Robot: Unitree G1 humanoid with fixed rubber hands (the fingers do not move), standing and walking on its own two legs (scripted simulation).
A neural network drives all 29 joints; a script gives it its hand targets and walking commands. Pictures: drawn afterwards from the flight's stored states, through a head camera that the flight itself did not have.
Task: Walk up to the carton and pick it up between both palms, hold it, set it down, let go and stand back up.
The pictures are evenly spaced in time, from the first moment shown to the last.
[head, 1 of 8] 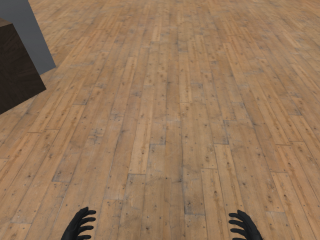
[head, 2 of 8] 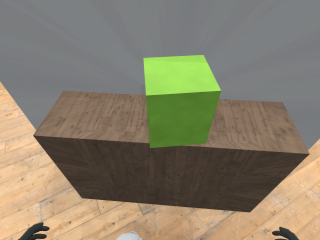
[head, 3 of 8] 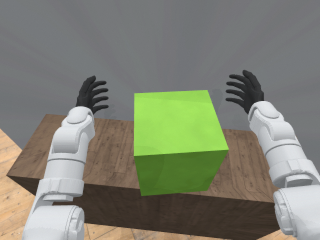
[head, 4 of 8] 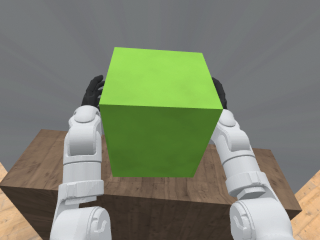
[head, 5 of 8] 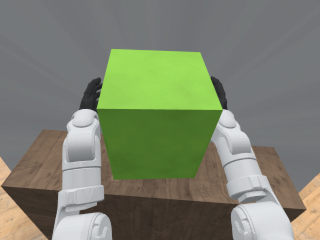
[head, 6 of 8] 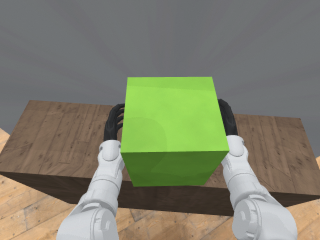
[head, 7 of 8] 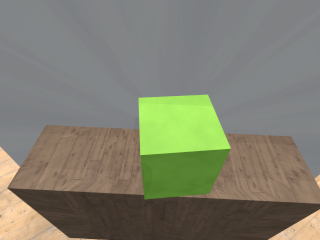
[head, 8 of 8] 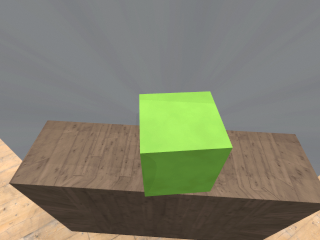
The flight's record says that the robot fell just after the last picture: no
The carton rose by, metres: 0.20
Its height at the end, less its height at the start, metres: +0.00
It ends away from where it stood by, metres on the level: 0.01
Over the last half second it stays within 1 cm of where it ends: yes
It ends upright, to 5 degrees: yes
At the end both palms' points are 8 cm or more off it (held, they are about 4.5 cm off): yes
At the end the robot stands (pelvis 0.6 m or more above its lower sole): yes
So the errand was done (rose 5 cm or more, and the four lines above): yes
